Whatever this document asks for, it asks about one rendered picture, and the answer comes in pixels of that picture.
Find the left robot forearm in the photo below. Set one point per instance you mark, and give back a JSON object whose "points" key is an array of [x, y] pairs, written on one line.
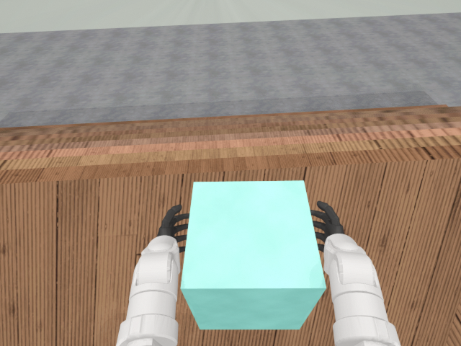
{"points": [[151, 311]]}

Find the carton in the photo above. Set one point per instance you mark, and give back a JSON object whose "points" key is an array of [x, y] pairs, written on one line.
{"points": [[251, 259]]}

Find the robot left hand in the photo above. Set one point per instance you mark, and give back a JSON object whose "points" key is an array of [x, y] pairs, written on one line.
{"points": [[167, 227]]}

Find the robot right hand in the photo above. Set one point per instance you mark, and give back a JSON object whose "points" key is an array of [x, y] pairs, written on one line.
{"points": [[331, 226]]}

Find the right robot forearm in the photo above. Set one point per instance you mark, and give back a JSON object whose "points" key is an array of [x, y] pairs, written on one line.
{"points": [[361, 318]]}

